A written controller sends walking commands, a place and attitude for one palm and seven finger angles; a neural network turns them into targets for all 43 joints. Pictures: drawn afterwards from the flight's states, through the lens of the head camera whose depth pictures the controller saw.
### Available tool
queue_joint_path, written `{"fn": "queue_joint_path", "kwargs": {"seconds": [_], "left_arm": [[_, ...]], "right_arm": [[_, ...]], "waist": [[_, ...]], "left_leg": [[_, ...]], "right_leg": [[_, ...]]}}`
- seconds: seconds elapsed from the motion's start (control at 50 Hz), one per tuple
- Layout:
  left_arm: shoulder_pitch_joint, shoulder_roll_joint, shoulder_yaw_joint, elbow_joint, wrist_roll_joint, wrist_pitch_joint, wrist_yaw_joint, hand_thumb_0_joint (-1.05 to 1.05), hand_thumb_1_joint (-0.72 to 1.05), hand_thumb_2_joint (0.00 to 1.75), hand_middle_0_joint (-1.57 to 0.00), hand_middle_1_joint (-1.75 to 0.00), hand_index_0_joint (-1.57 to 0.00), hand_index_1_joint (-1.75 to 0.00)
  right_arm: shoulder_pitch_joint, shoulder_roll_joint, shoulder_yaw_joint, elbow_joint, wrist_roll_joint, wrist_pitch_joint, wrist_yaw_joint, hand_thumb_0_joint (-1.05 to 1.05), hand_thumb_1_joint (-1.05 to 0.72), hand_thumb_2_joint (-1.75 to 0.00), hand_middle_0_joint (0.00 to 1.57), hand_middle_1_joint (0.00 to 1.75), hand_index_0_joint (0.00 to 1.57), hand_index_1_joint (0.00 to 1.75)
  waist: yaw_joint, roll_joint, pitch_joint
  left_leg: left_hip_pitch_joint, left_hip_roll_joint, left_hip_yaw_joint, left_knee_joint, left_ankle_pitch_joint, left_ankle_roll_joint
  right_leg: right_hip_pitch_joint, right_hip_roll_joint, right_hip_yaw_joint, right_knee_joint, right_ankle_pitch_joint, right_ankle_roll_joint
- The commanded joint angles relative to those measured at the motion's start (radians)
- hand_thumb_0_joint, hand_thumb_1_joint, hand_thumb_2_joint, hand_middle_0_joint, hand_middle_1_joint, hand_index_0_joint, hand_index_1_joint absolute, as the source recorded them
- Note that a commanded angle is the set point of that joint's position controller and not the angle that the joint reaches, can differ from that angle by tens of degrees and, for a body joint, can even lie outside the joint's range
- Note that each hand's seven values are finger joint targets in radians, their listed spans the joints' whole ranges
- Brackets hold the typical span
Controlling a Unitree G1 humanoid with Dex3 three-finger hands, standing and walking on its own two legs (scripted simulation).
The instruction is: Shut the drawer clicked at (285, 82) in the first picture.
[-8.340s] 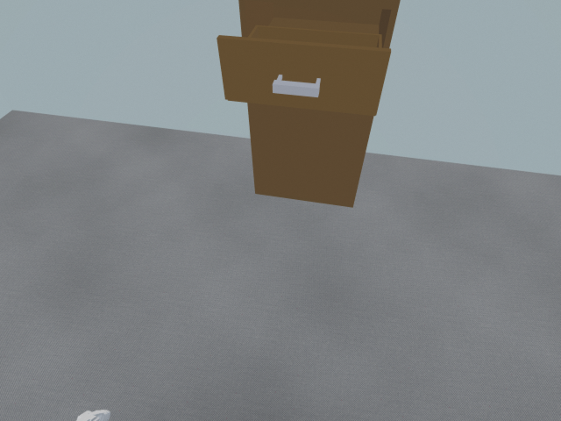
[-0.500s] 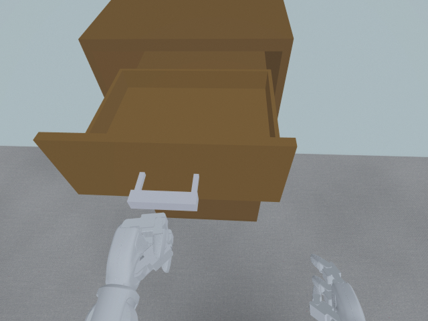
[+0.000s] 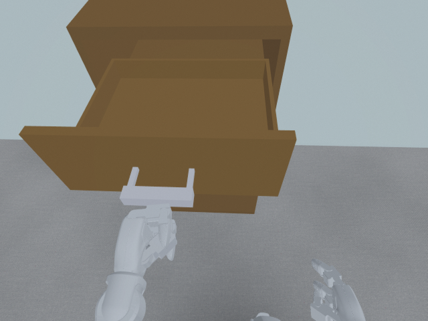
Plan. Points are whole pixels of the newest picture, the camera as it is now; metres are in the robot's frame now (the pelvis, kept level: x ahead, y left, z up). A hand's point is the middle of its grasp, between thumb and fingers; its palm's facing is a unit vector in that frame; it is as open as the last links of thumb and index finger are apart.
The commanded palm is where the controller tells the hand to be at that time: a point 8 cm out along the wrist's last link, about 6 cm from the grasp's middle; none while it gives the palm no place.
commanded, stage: bring the fist close to the handle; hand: left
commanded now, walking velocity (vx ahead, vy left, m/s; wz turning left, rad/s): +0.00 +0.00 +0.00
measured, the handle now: (160, 184) +0.34 +0.11 +0.07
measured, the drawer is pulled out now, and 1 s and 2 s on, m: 0.30 0.24 0.10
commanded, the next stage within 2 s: push the drawer shut in 0.10 s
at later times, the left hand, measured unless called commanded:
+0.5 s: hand (175, 228) +0.26 +0.08 +0.07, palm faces -0.07 -1.00 -0.03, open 3.1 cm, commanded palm +0.25 +0.13 +0.07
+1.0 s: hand (181, 198) +0.32 +0.07 +0.07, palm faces -0.06 -1.00 -0.04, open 3.0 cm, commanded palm +0.31 +0.13 +0.07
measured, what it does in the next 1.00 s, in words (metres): stands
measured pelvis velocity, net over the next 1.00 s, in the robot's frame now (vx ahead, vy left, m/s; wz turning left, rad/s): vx -0.02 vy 0.01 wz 0.01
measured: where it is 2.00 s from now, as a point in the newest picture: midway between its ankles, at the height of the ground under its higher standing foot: outside the picture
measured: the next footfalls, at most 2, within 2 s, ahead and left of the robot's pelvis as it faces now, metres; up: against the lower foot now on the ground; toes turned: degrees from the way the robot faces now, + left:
none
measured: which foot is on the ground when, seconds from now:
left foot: down 0.00-1.00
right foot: down 0.00-1.00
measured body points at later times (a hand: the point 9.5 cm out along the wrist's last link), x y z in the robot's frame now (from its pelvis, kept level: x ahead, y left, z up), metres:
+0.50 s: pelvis +0.00 +0.00 +0.00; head +0.05 -0.02 +0.45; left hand +0.26 +0.13 +0.07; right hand +0.17 -0.22 -0.09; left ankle -0.03 +0.11 -0.69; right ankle +0.01 -0.09 -0.69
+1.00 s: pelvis -0.02 +0.01 +0.01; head +0.03 -0.01 +0.45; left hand +0.32 +0.13 +0.07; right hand +0.13 -0.23 -0.10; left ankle -0.03 +0.11 -0.69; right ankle +0.01 -0.09 -0.69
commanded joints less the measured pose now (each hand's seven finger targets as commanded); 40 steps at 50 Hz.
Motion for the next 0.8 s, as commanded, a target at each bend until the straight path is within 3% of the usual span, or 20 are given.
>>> {"fn": "queue_joint_path", "kwargs": {"seconds": [0.0, 0.18, 0.22, 0.4, 0.54, 0.58, 0.6, 0.66, 0.72, 0.74, 0.78], "left_arm": [[-0.080, 0.024, 0.035, -0.236, -0.005, -0.073, -0.008, 0.00, 0.90, 0.90, -1.40, -1.60, -1.40, -1.60], [-0.059, 0.017, 0.016, -0.234, -0.004, -0.078, -0.012, 0.00, 0.90, 0.90, -1.40, -1.60, -1.40, -1.60], [-0.142, 0.022, 0.013, -0.238, 0.003, -0.080, -0.010, 0.00, 0.90, 0.90, -1.40, -1.60, -1.40, -1.60], [-0.286, 0.039, 0.063, -0.126, -0.011, -0.049, 0.006, 0.00, 0.90, 0.90, -1.40, -1.60, -1.40, -1.60], [-0.447, 0.003, 0.019, -0.085, -0.015, -0.057, 0.017, 0.00, 0.90, 0.90, -1.40, -1.60, -1.40, -1.60], [-0.468, 0.000, 0.019, -0.061, -0.013, -0.062, 0.022, 0.00, 0.90, 0.90, -1.40, -1.60, -1.40, -1.60], [-0.504, -0.004, 0.011, -0.051, -0.011, -0.064, 0.023, 0.00, 0.90, 0.90, -1.40, -1.60, -1.40, -1.60], [-0.584, 0.023, 0.042, 0.005, -0.011, -0.067, 0.033, 0.00, 0.90, 0.90, -1.40, -1.60, -1.40, -1.60], [-0.674, -0.002, 0.021, 0.051, -0.013, -0.068, 0.036, 0.00, 0.90, 0.90, -1.40, -1.60, -1.40, -1.60], [-0.688, 0.018, 0.042, 0.078, -0.012, -0.067, 0.043, 0.00, 0.90, 0.90, -1.40, -1.60, -1.40, -1.60], [-0.729, 0.014, 0.048, 0.101, -0.014, -0.072, 0.046, 0.00, 0.90, 0.90, -1.40, -1.60, -1.40, -1.60]], "right_arm": [[-0.054, -0.093, -0.046, -0.164, 0.010, -0.058, -0.010, 0.00, -0.90, -0.90, 0.20, 0.30, 0.20, 0.30], [-0.054, -0.095, -0.045, -0.168, 0.011, -0.058, -0.008, 0.00, -0.90, -0.90, 0.20, 0.30, 0.20, 0.30], [-0.058, -0.098, -0.044, -0.160, 0.009, -0.058, -0.011, 0.00, -0.90, -0.90, 0.20, 0.30, 0.20, 0.30], [-0.063, -0.101, -0.041, -0.134, 0.012, -0.041, -0.019, 0.00, -0.90, -0.90, 0.20, 0.30, 0.20, 0.30], [-0.064, -0.104, -0.039, -0.100, 0.013, -0.039, -0.020, 0.00, -0.90, -0.90, 0.20, 0.30, 0.20, 0.30], [-0.063, -0.103, -0.041, -0.092, 0.013, -0.038, -0.019, 0.00, -0.90, -0.90, 0.20, 0.30, 0.20, 0.30], [-0.064, -0.105, -0.039, -0.086, 0.012, -0.037, -0.019, 0.00, -0.90, -0.90, 0.20, 0.30, 0.20, 0.30], [-0.071, -0.109, -0.038, -0.067, 0.013, -0.032, -0.024, 0.00, -0.90, -0.90, 0.20, 0.30, 0.20, 0.30], [-0.079, -0.106, -0.036, -0.053, 0.017, -0.027, -0.024, 0.00, -0.90, -0.90, 0.20, 0.30, 0.20, 0.30], [-0.077, -0.111, -0.038, -0.044, 0.017, -0.025, -0.026, 0.00, -0.90, -0.90, 0.20, 0.30, 0.20, 0.30], [-0.074, -0.110, -0.039, -0.036, 0.016, -0.022, -0.026, 0.00, -0.90, -0.90, 0.20, 0.30, 0.20, 0.30]], "waist": [[-0.009, -0.097, -0.220], [-0.021, -0.088, -0.179], [-0.033, -0.091, -0.180], [-0.024, -0.092, -0.217], [-0.051, -0.082, -0.217], [-0.048, -0.063, -0.219], [-0.054, -0.081, -0.219], [-0.056, -0.103, -0.215], [-0.064, -0.063, -0.212], [-0.065, -0.092, -0.208], [-0.061, -0.080, -0.247]], "left_leg": [[-0.007, 0.002, -0.024, -0.113, 0.300, 0.004], [-0.015, 0.003, -0.026, -0.106, 0.287, 0.003], [-0.014, 0.003, -0.031, -0.103, 0.266, 0.005], [-0.007, 0.001, -0.030, -0.117, 0.274, 0.004], [0.027, 0.007, -0.044, -0.131, 0.287, 0.002], [0.038, 0.008, -0.044, -0.135, 0.278, 0.001], [0.034, 0.008, -0.048, -0.140, 0.264, 0.001], [0.023, 0.008, -0.049, -0.150, 0.225, 0.004], [0.040, 0.007, -0.053, -0.159, 0.208, 0.004], [0.035, 0.011, -0.055, -0.164, 0.206, 0.005], [0.047, 0.007, -0.051, -0.169, 0.220, 0.005]], "right_leg": [[0.262, -0.013, 0.080, -0.133, 0.313, 0.023], [0.228, -0.013, 0.077, -0.134, 0.297, 0.024], [0.210, -0.013, 0.079, -0.134, 0.264, 0.025], [0.237, -0.015, 0.078, -0.142, 0.267, 0.025], [0.210, -0.014, 0.063, -0.142, 0.268, 0.024], [0.199, -0.015, 0.061, -0.148, 0.254, 0.024], [0.197, -0.015, 0.059, -0.149, 0.237, 0.025], [0.199, -0.015, 0.069, -0.165, 0.188, 0.027], [0.178, -0.015, 0.066, -0.170, 0.163, 0.024], [0.179, -0.014, 0.064, -0.174, 0.155, 0.024], [0.204, -0.015, 0.070, -0.174, 0.177, 0.024]]}}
